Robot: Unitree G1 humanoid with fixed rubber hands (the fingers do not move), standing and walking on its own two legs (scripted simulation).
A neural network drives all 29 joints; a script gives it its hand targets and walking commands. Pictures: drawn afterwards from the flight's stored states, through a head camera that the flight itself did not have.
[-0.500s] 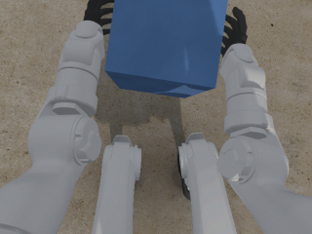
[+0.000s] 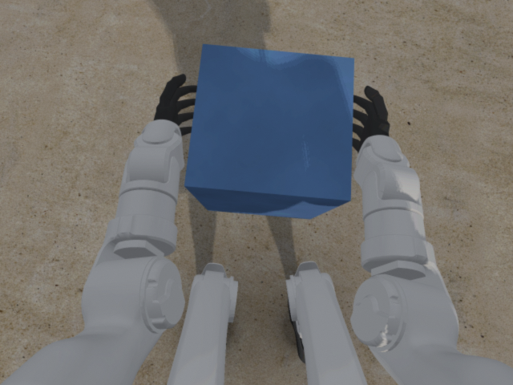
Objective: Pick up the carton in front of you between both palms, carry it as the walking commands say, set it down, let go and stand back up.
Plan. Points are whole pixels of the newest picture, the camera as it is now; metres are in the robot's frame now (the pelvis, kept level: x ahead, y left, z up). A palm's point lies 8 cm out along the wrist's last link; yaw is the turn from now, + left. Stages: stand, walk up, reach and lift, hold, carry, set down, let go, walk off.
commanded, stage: reach and lift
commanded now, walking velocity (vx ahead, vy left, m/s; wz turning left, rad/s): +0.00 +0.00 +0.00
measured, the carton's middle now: (267, 148) +0.48 -0.01 -0.12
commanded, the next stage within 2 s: none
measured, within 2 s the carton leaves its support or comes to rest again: neither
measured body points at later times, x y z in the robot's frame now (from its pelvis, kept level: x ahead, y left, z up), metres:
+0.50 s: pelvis +0.04 +0.00 +0.13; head +0.17 +0.00 +0.57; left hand +0.44 +0.15 +0.10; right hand +0.43 -0.16 +0.10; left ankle +0.09 +0.13 -0.51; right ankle +0.10 -0.14 -0.51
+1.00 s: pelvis +0.08 -0.01 +0.23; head +0.06 -0.01 +0.68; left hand +0.38 +0.15 +0.24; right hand +0.39 -0.15 +0.24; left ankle +0.09 +0.13 -0.51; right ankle +0.10 -0.14 -0.51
